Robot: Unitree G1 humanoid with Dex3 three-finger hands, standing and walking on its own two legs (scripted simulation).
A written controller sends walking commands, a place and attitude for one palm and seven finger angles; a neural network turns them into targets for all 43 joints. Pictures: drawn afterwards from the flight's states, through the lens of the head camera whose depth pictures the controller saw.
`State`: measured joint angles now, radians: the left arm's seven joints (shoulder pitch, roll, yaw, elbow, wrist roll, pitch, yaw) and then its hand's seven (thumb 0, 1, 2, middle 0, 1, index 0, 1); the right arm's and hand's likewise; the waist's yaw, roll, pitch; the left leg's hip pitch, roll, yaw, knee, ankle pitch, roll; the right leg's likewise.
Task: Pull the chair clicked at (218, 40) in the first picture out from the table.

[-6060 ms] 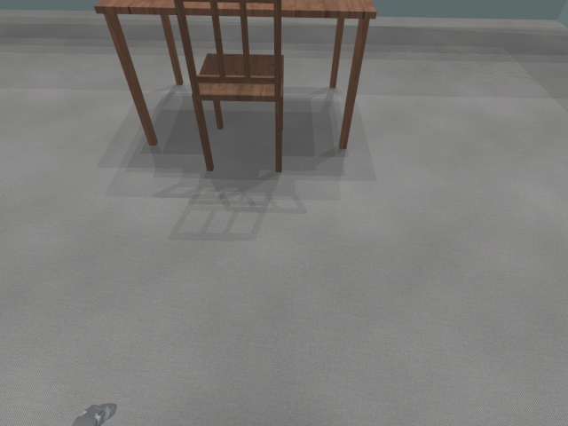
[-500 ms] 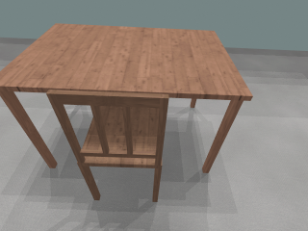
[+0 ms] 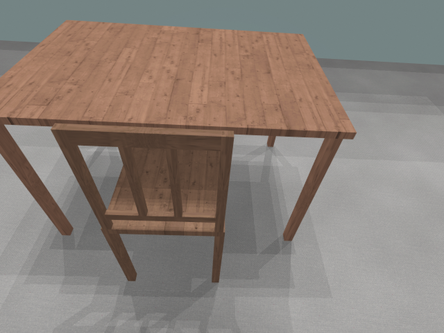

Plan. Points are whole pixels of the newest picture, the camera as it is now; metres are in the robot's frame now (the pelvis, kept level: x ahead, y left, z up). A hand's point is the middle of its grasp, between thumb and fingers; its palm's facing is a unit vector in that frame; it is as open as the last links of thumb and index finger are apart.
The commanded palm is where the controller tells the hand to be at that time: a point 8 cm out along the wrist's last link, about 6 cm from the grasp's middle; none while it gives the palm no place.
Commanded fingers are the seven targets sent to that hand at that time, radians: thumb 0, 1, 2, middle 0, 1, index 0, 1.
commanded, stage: come to a stop and stand still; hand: left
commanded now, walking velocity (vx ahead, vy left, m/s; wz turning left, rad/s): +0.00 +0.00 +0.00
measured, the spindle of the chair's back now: (135, 183) +0.49 +0.26 -0.09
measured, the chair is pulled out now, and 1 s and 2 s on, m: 0.00 0.00 0.00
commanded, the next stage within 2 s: look again from close up in 0.18 s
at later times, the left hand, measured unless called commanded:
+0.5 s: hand out of the picture -0.01 +0.15 -0.17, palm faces +0.03 -0.99 -0.14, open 7.4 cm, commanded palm none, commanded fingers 0.00 0.90 0.90 -0.20 -0.30 -0.20 -0.30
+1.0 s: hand out of the picture -0.01 +0.16 -0.17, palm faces +0.03 -0.99 -0.16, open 7.4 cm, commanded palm none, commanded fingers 0.00 0.90 0.90 -0.20 -0.30 -0.20 -0.30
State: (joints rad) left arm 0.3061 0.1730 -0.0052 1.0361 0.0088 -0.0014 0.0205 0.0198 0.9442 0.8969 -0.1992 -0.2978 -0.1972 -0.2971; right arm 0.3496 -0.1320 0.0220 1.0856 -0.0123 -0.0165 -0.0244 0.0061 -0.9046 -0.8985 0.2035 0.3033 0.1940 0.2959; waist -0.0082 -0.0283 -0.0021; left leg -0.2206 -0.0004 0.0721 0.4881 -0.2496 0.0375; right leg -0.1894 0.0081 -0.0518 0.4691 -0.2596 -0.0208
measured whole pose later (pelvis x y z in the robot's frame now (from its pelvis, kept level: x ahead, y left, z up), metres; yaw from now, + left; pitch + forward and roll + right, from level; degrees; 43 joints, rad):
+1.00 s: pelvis +0.01 +0.00 +0.01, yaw +0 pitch -1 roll +0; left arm 0.35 0.13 -0.02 1.10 0.01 -0.02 0.04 0.00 0.91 0.90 -0.20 -0.30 -0.19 -0.30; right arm 0.30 -0.12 0.03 1.16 0.00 -0.02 -0.03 0.01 -0.91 -0.90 0.20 0.30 0.19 0.30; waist 0.01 -0.02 0.01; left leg -0.16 -0.02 0.08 0.38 -0.20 0.04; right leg -0.15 -0.01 -0.04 0.41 -0.24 -0.01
